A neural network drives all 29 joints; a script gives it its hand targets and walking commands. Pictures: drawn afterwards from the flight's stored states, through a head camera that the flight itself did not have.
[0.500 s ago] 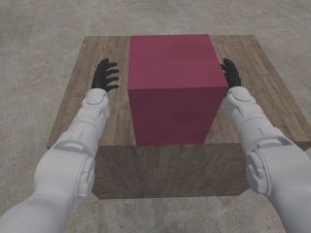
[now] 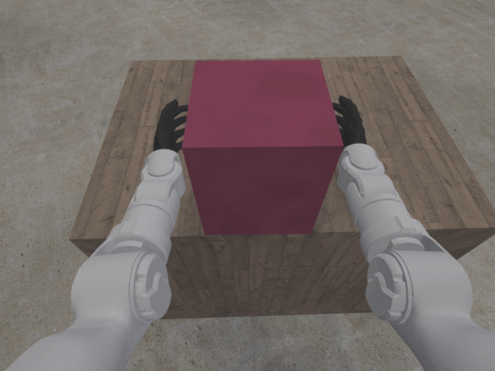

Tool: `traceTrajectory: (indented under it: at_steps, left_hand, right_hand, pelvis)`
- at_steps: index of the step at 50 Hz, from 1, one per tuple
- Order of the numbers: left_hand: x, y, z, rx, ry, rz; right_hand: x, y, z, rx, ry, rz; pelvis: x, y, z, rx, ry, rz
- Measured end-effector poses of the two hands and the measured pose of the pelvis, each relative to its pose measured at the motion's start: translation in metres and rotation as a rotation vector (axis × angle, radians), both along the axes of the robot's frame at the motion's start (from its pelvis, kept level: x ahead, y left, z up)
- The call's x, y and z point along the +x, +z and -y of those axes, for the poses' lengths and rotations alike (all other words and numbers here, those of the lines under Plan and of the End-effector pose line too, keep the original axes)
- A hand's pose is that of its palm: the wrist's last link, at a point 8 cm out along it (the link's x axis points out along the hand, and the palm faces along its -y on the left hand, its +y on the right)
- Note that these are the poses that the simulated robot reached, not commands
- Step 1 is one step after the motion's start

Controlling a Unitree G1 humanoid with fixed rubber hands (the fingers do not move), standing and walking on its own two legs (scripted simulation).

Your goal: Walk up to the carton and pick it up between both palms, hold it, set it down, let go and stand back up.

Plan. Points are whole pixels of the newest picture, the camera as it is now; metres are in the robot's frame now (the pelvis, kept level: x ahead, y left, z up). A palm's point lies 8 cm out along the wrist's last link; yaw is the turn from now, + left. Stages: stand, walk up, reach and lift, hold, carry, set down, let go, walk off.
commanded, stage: reach and lift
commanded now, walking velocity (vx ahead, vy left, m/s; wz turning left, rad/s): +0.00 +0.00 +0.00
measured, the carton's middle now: (257, 154) +0.50 +0.02 +0.06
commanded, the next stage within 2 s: none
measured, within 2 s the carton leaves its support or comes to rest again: leaves its support in 1.74 s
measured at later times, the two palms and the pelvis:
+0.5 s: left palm (165, 155) +0.44 +0.17 +0.10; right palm (351, 156) +0.45 -0.13 +0.10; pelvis +0.02 -0.01 +0.01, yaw +4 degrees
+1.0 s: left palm (166, 156) +0.44 +0.17 +0.10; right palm (351, 157) +0.45 -0.13 +0.10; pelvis +0.03 -0.01 +0.01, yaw +4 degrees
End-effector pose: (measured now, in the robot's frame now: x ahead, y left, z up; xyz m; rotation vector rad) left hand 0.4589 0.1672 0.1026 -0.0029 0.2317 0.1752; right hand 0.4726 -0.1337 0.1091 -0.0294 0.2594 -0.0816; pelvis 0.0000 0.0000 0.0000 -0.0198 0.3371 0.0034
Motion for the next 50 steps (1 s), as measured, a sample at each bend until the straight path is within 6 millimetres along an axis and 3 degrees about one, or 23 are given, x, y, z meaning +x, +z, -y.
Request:
traceTrajectory:
  at_steps: [11, 19, 27, 50]
  left_hand:
    - [-0.003, 0.0, 0.0, 0.003, -0.002, 0.026]
    - [-0.013, 0.001, 0.0, 0.031, -0.01, -0.006]
    - [-0.014, 0.0, 0.0, 0.035, -0.012, -0.004]
    - [-0.014, -0.001, 0.0, 0.038, -0.012, 0.002]
  right_hand:
    - [-0.005, 0.001, -0.001, -0.04, 0.002, 0.032]
    - [-0.018, -0.004, -0.001, -0.053, -0.001, 0.048]
    - [-0.019, -0.006, -0.001, -0.05, 0.006, 0.066]
    - [-0.02, -0.008, -0.001, -0.04, 0.001, 0.086]
  pelvis:
    - [0.005, 0.004, 0.003, 0.006, 0.039, 0.056]
    - [0.018, 0.009, 0.005, 0.022, 0.066, 0.166]
    - [0.026, 0.01, 0.008, 0.027, 0.065, 0.204]
    - [0.025, 0.011, 0.01, 0.03, 0.073, 0.209]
